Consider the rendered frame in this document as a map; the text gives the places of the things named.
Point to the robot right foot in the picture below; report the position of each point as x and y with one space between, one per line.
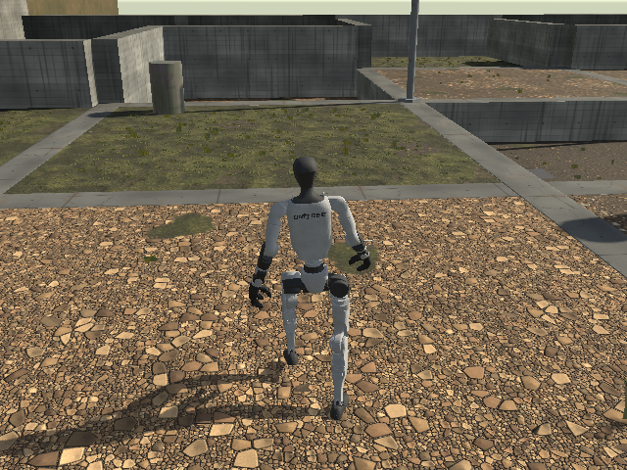
337 410

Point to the robot left hand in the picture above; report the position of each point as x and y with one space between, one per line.
254 294

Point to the robot right shin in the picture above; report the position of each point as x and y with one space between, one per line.
339 365

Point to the robot left upper arm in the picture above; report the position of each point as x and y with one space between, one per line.
276 211

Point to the robot right upper arm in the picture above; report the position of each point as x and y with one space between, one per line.
339 205

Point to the robot left forearm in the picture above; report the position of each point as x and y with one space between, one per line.
261 269

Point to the robot right hand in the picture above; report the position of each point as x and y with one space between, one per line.
365 265

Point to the robot right forearm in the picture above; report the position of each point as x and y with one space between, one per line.
361 249

